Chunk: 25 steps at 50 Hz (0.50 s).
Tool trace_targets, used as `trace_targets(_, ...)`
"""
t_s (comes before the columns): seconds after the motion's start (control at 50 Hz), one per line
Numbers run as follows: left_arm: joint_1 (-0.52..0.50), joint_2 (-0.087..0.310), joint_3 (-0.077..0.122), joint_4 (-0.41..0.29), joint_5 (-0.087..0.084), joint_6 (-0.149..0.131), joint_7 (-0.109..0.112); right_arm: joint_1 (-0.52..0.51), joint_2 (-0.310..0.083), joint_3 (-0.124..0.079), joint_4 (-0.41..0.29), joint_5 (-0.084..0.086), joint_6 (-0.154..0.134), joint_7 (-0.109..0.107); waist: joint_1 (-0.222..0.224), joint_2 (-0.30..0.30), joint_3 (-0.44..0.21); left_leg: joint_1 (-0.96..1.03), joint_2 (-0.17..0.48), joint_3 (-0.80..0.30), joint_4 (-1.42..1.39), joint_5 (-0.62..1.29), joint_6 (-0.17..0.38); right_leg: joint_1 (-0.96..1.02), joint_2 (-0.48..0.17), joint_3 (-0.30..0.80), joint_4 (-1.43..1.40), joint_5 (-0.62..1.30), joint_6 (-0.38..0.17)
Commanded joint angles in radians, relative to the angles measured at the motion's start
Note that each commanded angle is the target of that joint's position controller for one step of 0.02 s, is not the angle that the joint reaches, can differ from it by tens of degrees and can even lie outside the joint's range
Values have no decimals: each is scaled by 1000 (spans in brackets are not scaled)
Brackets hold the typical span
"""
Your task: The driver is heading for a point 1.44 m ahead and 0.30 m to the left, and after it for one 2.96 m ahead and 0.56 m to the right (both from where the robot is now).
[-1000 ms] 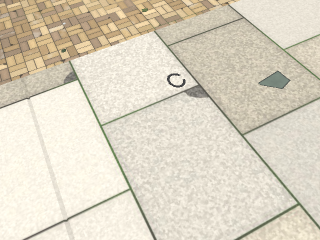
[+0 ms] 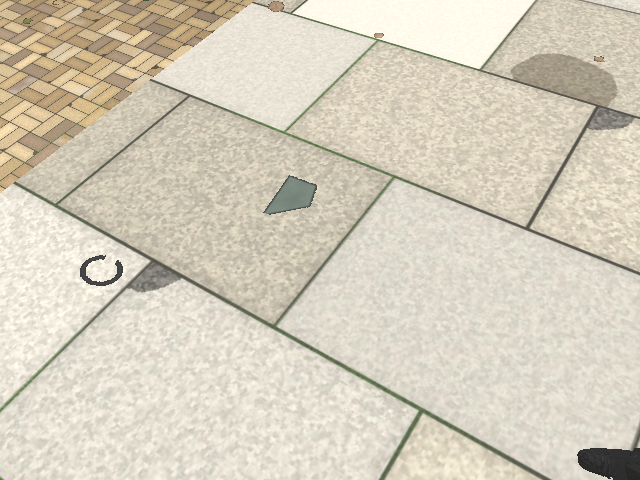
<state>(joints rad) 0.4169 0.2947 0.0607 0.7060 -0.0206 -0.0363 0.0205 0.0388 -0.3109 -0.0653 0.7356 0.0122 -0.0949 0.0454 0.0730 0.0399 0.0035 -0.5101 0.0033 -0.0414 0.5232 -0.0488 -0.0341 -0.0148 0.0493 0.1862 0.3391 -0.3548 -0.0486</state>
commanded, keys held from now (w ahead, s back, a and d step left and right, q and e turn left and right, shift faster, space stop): w+q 0.86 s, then w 0.08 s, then w+e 0.06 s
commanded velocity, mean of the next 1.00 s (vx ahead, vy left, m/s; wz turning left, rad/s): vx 0.48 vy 0.00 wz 0.36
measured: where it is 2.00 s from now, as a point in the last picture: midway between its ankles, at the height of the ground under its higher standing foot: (274, 243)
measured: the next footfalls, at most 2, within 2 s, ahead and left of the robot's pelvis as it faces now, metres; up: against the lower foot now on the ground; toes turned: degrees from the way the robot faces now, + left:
left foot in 0.06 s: +0.18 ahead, +0.13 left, +0.00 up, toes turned -1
right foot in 0.52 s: +0.48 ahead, -0.08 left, +0.00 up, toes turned +15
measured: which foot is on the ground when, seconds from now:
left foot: up 0.00-0.04, down 0.06-0.54, up 0.56-1.00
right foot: down 0.00-0.08, up 0.10-0.50, down 0.52-1.00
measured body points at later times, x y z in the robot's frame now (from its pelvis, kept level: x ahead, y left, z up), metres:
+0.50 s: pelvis +0.28 +0.02 -0.01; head +0.31 +0.03 +0.44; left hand +0.50 +0.27 -0.06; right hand +0.30 -0.27 -0.13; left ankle +0.14 +0.13 -0.74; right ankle +0.44 -0.08 -0.73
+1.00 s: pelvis +0.54 +0.10 -0.02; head +0.57 +0.13 +0.43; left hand +0.40 +0.37 -0.14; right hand +0.85 +0.01 -0.08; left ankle +0.61 +0.26 -0.73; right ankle +0.44 -0.09 -0.74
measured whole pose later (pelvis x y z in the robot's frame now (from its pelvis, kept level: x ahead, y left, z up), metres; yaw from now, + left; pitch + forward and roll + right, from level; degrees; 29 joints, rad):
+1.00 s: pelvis +0.54 +0.10 -0.02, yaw +27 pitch +2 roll -2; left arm 0.36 0.32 0.08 0.85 -0.03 -0.07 -0.01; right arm 0.05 -0.28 -0.04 0.59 0.01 -0.03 0.05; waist 0.10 0.03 0.05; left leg -0.55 0.04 0.01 0.58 -0.11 0.07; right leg 0.10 -0.03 -0.20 0.30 -0.41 0.04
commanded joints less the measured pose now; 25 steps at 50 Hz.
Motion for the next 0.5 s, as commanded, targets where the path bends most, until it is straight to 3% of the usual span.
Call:
trace_targets(0.02, 3, 170, 47, -33, 0, -3, 1, -72, -107, -23, -85, 4, -30, 3, -20, -212, 58, 40, -5, 44, -34, -56, 48, -28, -266, 168, -46, 333, -137)
trace_targets(0.04, -8, 160, 42, -33, 2, 0, 1, -3, -123, -33, -65, 0, -31, -3, -59, -207, 20, 137, -29, 73, -70, -53, 77, -18, -237, 131, 35, 505, -118)
trace_targets(0.06, -8, 132, 32, -33, 10, 0, 2, 116, -155, -48, -36, -4, -31, -10, -113, -180, -74, 316, -8, 51, -64, -35, 120, -49, -185, 70, 204, 645, -88)
trace_targets(0.08, -10, 91, 12, -55, 30, 0, 8, 298, -208, -56, -15, -17, -31, -11, -181, -55, -242, 596, 156, -180, -44, -62, 208, -207, -117, 13, 508, 485, -47)
trace_targets(0.1, 92, 31, -2, -76, 9, -17, 8, 373, -280, -74, 25, -18, -24, 2, -116, 305, -306, 848, 345, -680, -197, -289, 361, -577, 49, -59, 839, -132, 39)
trace_targets(0.12, 41, 121, 10, -67, -1, -34, 5, 341, -178, -46, 22, 18, -24, 10, -136, 191, -214, 817, 346, -756, -273, -440, 349, -714, -5, -7, 939, -186, 38)
trace_targets(0.14, -71, 156, 20, -81, -11, -47, -3, 285, -134, -33, 7, 18, -17, 3, -144, 110, -86, 711, 312, -602, -268, -393, 317, -763, -56, -32, 942, -99, 28)
trace_targets(0.16, -136, 141, 12, -90, -1, -61, -6, 253, -128, -30, -8, 2, -7, -3, -138, 22, -39, 612, 268, -502, -275, -275, 302, -744, -88, -59, 911, -33, 23)
trace_targets(0.18, -177, 131, 14, -101, 19, -73, -10, 236, -113, -25, -15, -4, 0, -8, -124, -14, 0, 541, 232, -440, -288, -174, 300, -734, -111, -72, 846, 14, 29)
trace_targets(0.2, -176, 118, 14, -106, 28, -78, -15, 231, -106, -19, -22, -12, 2, -15, -102, 8, -7, 499, 203, -399, -304, -109, 297, -689, -127, -73, 798, 48, 35)
trace_targets(0.26, -185, 75, 2, -116, 36, -75, -21, 245, -108, -19, -20, 5, 7, -33, -81, 48, -2, 421, 171, -322, -337, 3, 313, -646, -123, -112, 641, 51, 76)
trace_targets(0.34, -341, 32, -22, -152, 32, -83, -29, 280, -153, -33, -9, 15, 20, -55, -121, 38, 33, 297, 116, -226, -336, 58, 269, -535, -78, -143, 338, 278, 113)
trace_targets(0.4, -415, 51, -16, -163, 16, -90, -39, 343, -158, -36, 6, 22, 34, -61, -146, 46, 24, 286, 122, -251, -300, 38, 238, -437, -38, -134, 221, 405, 116)
trace_targets(0.44, -423, 78, -3, -167, 10, -92, -40, 358, -154, -37, 8, 27, 41, -64, -132, 56, 18, 328, 144, -302, -258, -4, 212, -395, -39, -106, 169, 389, 100)
trace_targets(0.48, -377, 107, 14, -158, 6, -95, -37, 345, -154, -40, 2, 24, 47, -65, -91, 73, 5, 348, 155, -331, -189, 24, 187, -311, -45, -110, 135, 332, 66)
trace_targets(0.5, -296, 130, 30, -137, 10, -97, -31, 335, -137, -35, -6, 20, 48, -63, -43, 69, -36, 334, 117, -312, -98, 95, 163, -190, -45, -124, 101, 313, 38)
